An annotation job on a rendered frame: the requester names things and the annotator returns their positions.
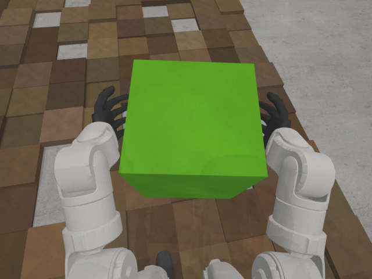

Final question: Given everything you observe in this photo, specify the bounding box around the robot left foot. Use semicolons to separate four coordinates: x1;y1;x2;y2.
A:
156;251;173;279

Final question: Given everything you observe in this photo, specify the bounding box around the robot right upper arm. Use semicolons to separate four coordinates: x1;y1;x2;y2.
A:
252;251;322;279

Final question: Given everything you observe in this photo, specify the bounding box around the carton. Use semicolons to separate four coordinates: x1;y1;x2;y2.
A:
119;59;268;199

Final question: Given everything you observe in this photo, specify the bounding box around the right robot forearm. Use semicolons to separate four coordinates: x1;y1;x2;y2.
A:
265;127;335;279

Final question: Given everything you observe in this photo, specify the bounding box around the robot left upper arm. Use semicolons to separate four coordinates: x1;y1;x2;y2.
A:
67;247;138;279

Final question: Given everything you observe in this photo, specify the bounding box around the robot left hand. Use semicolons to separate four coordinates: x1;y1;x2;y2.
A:
92;86;129;140

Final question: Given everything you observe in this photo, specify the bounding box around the robot right hand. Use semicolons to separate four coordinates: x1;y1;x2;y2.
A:
259;92;291;149

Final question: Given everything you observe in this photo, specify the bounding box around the right robot thigh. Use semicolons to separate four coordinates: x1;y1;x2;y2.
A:
203;262;244;279

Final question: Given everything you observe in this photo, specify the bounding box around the left robot forearm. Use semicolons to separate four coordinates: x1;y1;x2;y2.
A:
53;121;123;279

